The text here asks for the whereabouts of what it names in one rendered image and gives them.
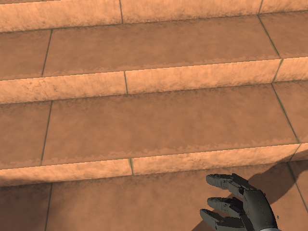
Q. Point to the right robot hand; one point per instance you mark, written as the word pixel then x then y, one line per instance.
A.
pixel 252 214

